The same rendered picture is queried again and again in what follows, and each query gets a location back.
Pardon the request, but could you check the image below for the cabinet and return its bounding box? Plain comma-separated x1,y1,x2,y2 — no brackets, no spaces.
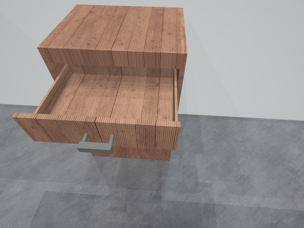
37,5,188,161

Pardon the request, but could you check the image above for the drawer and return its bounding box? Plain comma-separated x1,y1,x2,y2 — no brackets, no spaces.
12,64,181,150

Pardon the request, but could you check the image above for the handle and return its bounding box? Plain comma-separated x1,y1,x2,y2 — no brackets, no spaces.
77,133,114,154

